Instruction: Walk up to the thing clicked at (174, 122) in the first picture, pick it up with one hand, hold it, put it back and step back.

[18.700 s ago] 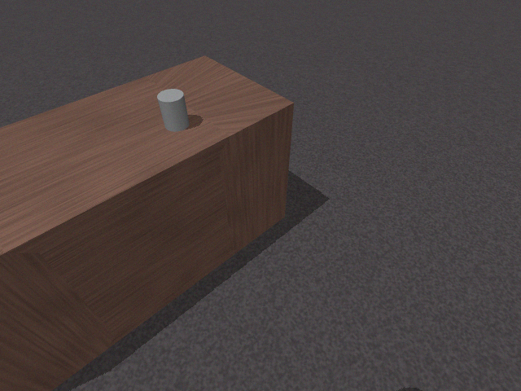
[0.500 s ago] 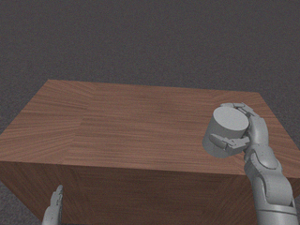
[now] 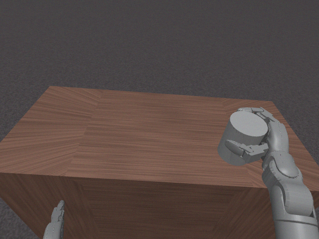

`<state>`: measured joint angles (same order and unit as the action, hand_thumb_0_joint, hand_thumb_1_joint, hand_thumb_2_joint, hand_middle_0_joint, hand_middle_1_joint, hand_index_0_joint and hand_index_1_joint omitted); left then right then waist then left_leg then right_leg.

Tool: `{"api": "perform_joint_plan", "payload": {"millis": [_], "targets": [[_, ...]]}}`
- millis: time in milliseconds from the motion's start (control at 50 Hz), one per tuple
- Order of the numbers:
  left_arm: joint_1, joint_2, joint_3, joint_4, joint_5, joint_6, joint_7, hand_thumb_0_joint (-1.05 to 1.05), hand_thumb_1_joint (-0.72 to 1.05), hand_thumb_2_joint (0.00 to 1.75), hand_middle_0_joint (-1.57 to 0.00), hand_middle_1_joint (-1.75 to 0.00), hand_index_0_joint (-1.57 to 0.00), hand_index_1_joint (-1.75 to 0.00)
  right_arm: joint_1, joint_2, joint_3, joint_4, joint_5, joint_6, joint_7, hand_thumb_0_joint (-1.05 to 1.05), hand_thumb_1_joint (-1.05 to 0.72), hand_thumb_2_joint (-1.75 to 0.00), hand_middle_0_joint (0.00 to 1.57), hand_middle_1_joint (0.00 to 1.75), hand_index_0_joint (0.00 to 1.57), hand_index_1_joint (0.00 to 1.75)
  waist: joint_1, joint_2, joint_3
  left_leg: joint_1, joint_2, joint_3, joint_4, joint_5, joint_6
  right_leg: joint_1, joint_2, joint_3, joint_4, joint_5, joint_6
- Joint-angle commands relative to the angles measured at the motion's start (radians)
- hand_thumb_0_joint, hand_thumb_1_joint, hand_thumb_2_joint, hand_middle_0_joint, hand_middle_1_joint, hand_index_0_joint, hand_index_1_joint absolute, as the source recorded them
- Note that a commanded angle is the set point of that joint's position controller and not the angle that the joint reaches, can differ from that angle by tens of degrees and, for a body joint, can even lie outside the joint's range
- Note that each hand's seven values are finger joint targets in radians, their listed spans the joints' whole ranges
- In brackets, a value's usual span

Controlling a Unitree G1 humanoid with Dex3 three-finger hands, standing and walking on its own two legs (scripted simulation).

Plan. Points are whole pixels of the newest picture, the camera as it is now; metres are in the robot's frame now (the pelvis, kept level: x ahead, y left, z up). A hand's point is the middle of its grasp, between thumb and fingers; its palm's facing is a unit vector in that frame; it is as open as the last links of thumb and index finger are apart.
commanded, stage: crouch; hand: right
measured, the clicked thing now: (240, 138) +0.33 -0.17 +0.15
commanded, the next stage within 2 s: lower in 1.38 s
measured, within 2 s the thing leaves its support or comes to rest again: neither
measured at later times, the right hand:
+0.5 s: hand (236, 139) +0.40 -0.20 +0.08, palm faces +0.23 +0.97 +0.01, open 11.0 cm
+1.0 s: hand (233, 131) +0.47 -0.22 +0.05, palm faces +0.22 +0.98 +0.01, open 11.0 cm
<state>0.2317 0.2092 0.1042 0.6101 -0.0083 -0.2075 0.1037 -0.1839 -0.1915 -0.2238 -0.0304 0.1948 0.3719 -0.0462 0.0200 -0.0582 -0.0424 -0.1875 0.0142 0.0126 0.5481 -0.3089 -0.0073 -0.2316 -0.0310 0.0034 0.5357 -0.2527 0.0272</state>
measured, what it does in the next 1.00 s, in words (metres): stands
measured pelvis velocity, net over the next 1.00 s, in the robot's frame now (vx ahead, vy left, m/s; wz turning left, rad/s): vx -0.02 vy -0.02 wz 0.04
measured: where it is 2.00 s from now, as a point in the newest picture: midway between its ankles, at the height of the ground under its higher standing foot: outside the picture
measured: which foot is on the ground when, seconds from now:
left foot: down 0.00-1.00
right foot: down 0.00-1.00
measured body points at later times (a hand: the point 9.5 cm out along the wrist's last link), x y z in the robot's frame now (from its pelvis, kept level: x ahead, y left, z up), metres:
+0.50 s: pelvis -0.01 +0.00 -0.01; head +0.01 -0.01 +0.44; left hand +0.13 +0.28 -0.06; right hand +0.38 -0.25 +0.09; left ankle -0.01 +0.12 -0.73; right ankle +0.02 -0.14 -0.73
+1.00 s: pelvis -0.02 -0.02 -0.03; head +0.05 -0.04 +0.41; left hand +0.12 +0.26 -0.07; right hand +0.45 -0.27 +0.05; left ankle -0.01 +0.12 -0.73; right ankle +0.02 -0.14 -0.73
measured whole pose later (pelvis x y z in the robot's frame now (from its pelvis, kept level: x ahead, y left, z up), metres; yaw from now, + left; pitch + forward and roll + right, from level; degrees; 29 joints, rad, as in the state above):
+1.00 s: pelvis -0.02 -0.02 -0.03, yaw +2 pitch +12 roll +2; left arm 0.27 0.23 0.02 0.40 0.03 -0.20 0.05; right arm -0.76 -0.45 -0.42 1.07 0.07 -0.25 0.01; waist 0.16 0.03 -0.08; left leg -0.64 -0.01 -0.01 0.78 -0.35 -0.02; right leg -0.70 -0.06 -0.01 0.82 -0.33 0.01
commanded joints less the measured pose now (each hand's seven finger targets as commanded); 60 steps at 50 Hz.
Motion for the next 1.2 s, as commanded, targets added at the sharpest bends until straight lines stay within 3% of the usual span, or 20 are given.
{"api": "perform_joint_plan", "payload": {"millis": [0,60,80,100,180,220,280,320,460,520,560,620,700,820,900,940,1060,1100,1160,1180], "targets": [[-0.133,0.123,0.037,-0.162,-0.007,-0.052,0.010,0.00,-0.55,0.05,-0.05,-0.04,-0.04,-0.05,-0.530,-0.190,-0.082,-0.303,0.010,-0.128,-0.001,0.00,-0.12,-1.29,1.25,1.42,1.31,1.42,-0.004,0.061,-0.136,-0.067,-0.011,0.025,-0.111,0.194,-0.014,0.102,0.025,-0.022,-0.067,0.109,-0.036],[-0.283,0.124,0.006,-0.242,-0.004,-0.077,0.009,0.00,-0.55,0.05,-0.05,-0.05,-0.04,-0.05,-0.603,-0.179,-0.065,-0.276,0.005,-0.150,0.009,0.00,-0.11,-1.28,1.24,1.40,1.29,1.40,-0.014,0.087,-0.199,-0.045,-0.012,0.026,-0.108,0.182,-0.017,0.095,0.024,-0.016,-0.058,0.104,-0.039],[-0.200,0.100,-0.004,-0.149,-0.003,-0.074,0.010,0.00,-0.55,0.05,-0.05,-0.05,-0.04,-0.05,-0.586,-0.172,-0.056,-0.187,0.002,-0.149,0.017,0.00,-0.10,-1.27,1.23,1.40,1.28,1.40,-0.002,0.078,-0.189,-0.066,-0.012,0.021,-0.103,0.187,-0.018,0.101,0.024,-0.017,-0.051,0.102,-0.041],[-0.273,0.101,-0.020,-0.211,-0.004,-0.082,0.010,0.00,-0.55,0.05,-0.05,-0.05,-0.04,-0.05,-0.625,-0.183,-0.059,-0.205,0.001,-0.161,0.021,0.00,-0.09,-1.27,1.23,1.40,1.28,1.40,-0.009,0.083,-0.217,-0.050,-0.010,0.019,-0.104,0.188,-0.021,0.093,0.027,-0.018,-0.048,0.104,-0.042],[-0.146,0.180,0.041,-0.228,0.005,-0.087,0.023,0.00,-0.54,0.04,-0.05,-0.05,-0.05,-0.05,-0.635,-0.249,-0.112,-0.011,-0.014,-0.206,0.026,0.00,-0.12,-1.25,1.22,1.37,1.27,1.37,0.037,0.132,-0.321,-0.046,-0.002,-0.003,-0.087,0.261,-0.033,0.129,0.026,-0.023,-0.019,0.154,-0.044],[-0.033,0.142,0.023,-0.130,0.005,-0.079,0.017,0.00,-0.53,0.04,-0.05,-0.05,-0.05,-0.04,-0.679,-0.271,-0.119,0.028,-0.015,-0.240,0.027,0.00,-0.15,-1.26,1.24,1.39,1.29,1.39,0.043,0.053,-0.270,-0.093,-0.004,0.001,-0.080,0.251,-0.026,0.116,0.027,-0.029,-0.021,0.138,-0.042],[-0.081,0.170,0.045,-0.203,0.004,-0.090,0.011,0.00,-0.54,0.04,-0.05,-0.05,-0.05,-0.05,-0.800,-0.325,-0.143,0.021,-0.016,-0.320,0.023,0.00,-0.16,-1.24,1.23,1.36,1.27,1.36,0.046,0.018,-0.308,-0.113,-0.014,0.013,-0.061,0.234,-0.015,0.107,0.019,-0.026,-0.024,0.125,-0.035],[-0.048,0.128,0.013,-0.190,0.004,-0.087,0.003,0.00,-0.54,0.04,-0.05,-0.05,-0.05,-0.05,-0.807,-0.352,-0.163,0.089,-0.020,-0.369,0.019,0.00,-0.15,-1.24,1.23,1.36,1.27,1.36,0.041,-0.002,-0.298,-0.114,-0.018,0.015,-0.044,0.250,-0.011,0.078,0.020,-0.025,-0.013,0.143,-0.033],[-0.154,0.128,0.005,-0.227,0.009,-0.088,-0.006,0.00,-0.55,0.05,-0.05,-0.05,-0.05,-0.05,-0.923,-0.394,-0.160,0.253,-0.041,-0.534,0.021,0.00,-0.14,-1.21,1.18,1.32,1.23,1.32,0.055,-0.080,-0.414,-0.142,-0.024,-0.002,0.019,0.274,-0.002,0.031,0.011,-0.020,0.065,0.185,-0.026],[-0.131,0.101,-0.034,-0.210,0.012,-0.074,-0.009,0.00,-0.55,0.05,-0.05,-0.05,-0.05,-0.05,-0.966,-0.388,-0.139,0.358,-0.049,-0.573,0.026,0.00,-0.16,-1.24,1.21,1.35,1.25,1.35,0.065,-0.072,-0.429,-0.164,-0.029,-0.004,0.032,0.261,-0.001,0.008,0.009,-0.020,0.083,0.167,-0.028],[-0.123,0.177,0.031,-0.204,0.017,-0.070,-0.001,0.00,-0.55,0.05,-0.06,-0.05,-0.06,-0.05,-0.963,-0.435,-0.176,0.463,-0.053,-0.590,0.028,0.00,-0.13,-1.27,1.21,1.38,1.26,1.38,0.078,-0.064,-0.444,-0.185,-0.029,-0.008,0.039,0.252,-0.002,-0.006,0.008,-0.017,0.093,0.152,-0.030],[-0.084,0.142,-0.017,-0.237,0.018,-0.066,-0.012,0.00,-0.54,0.04,-0.06,-0.05,-0.06,-0.05,-1.047,-0.452,-0.171,0.490,-0.055,-0.627,0.038,0.00,-0.12,-1.30,1.24,1.41,1.30,1.41,0.091,-0.075,-0.457,-0.229,-0.038,0.003,0.053,0.236,-0.001,-0.015,0.000,-0.011,0.103,0.147,-0.028],[-0.035,0.149,-0.012,-0.259,0.023,-0.057,-0.021,0.00,-0.54,0.04,-0.06,-0.05,-0.06,-0.05,-1.026,-0.492,-0.207,0.659,-0.069,-0.668,0.048,0.00,-0.11,-1.31,1.24,1.42,1.30,1.42,0.104,-0.043,-0.462,-0.262,-0.041,0.001,0.080,0.250,-0.003,-0.056,0.001,-0.011,0.135,0.160,-0.034],[-0.010,0.220,0.042,-0.372,0.033,-0.050,-0.024,0.00,-0.54,0.04,-0.06,-0.05,-0.06,-0.05,-1.148,-0.556,-0.232,0.696,-0.087,-0.724,0.052,0.00,-0.11,-1.31,1.24,1.42,1.30,1.42,0.136,-0.049,-0.534,-0.313,-0.049,0.007,0.119,0.255,-0.002,-0.040,-0.006,0.001,0.177,0.197,-0.032],[-0.019,0.129,-0.039,-0.373,0.034,-0.046,-0.044,0.00,-0.55,0.05,-0.05,-0.05,-0.05,-0.05,-1.199,-0.524,-0.205,0.737,-0.094,-0.760,0.064,0.00,-0.10,-1.26,1.20,1.37,1.26,1.37,0.128,-0.084,-0.479,-0.358,-0.046,0.000,0.132,0.183,0.004,-0.140,-0.002,-0.002,0.190,0.095,-0.035],[-0.052,0.154,-0.027,-0.412,0.038,-0.047,-0.043,0.00,-0.54,0.05,-0.05,-0.05,-0.05,-0.05,-1.233,-0.591,-0.235,0.736,-0.107,-0.774,0.064,0.00,-0.09,-1.25,1.19,1.36,1.24,1.36,0.123,-0.116,-0.552,-0.359,-0.047,-0.001,0.150,0.187,0.007,-0.121,-0.005,0.001,0.205,0.105,-0.030],[0.016,0.180,-0.020,-0.440,0.050,-0.028,-0.053,0.00,-0.54,0.05,-0.05,-0.05,-0.05,-0.05,-1.270,-0.631,-0.252,0.784,-0.120,-0.792,0.073,0.00,-0.15,-1.25,1.21,1.36,1.25,1.36,0.142,-0.172,-0.641,-0.391,-0.059,0.010,0.186,0.256,0.009,-0.060,-0.012,0.013,0.261,0.289,-0.020],[0.069,0.167,-0.019,-0.359,0.053,-0.015,-0.057,0.00,-0.54,0.05,-0.05,-0.05,-0.05,-0.05,-1.219,-0.603,-0.238,0.874,-0.125,-0.788,0.073,0.00,-0.15,-1.27,1.23,1.38,1.27,1.38,0.147,-0.193,-0.545,-0.452,-0.063,0.017,0.193,0.194,0.014,-0.112,-0.016,0.014,0.253,0.229,-0.016],[-0.025,0.206,-0.003,-0.525,0.052,-0.025,-0.054,0.00,-0.55,0.05,-0.05,-0.05,-0.05,-0.05,-1.306,-0.659,-0.271,0.751,-0.124,-0.810,0.066,0.00,-0.13,-1.27,1.22,1.38,1.27,1.38,0.150,-0.167,-0.677,-0.389,-0.061,0.016,0.199,0.229,0.010,-0.078,-0.014,0.016,0.268,0.224,-0.023],[0.016,0.207,0.008,-0.488,0.054,-0.021,-0.051,0.00,-0.55,0.06,-0.05,-0.05,-0.05,-0.05,-1.303,-0.651,-0.263,0.778,-0.124,-0.806,0.066,0.00,-0.15,-1.28,1.23,1.39,1.28,1.39,0.162,-0.163,-0.645,-0.403,-0.063,0.020,0.202,0.232,0.009,-0.090,-0.015,0.014,0.273,0.225,-0.023]]}}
